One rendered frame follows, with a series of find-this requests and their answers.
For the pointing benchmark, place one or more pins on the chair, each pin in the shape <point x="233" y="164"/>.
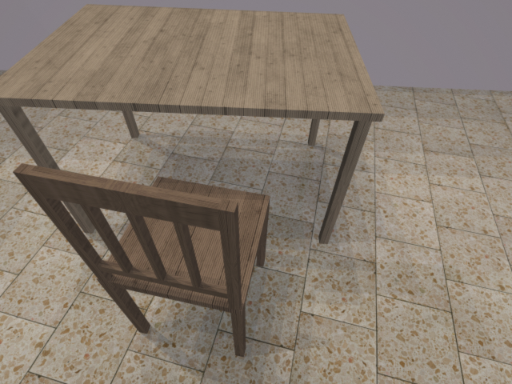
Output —
<point x="186" y="241"/>

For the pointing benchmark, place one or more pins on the table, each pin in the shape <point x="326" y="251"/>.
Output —
<point x="197" y="61"/>

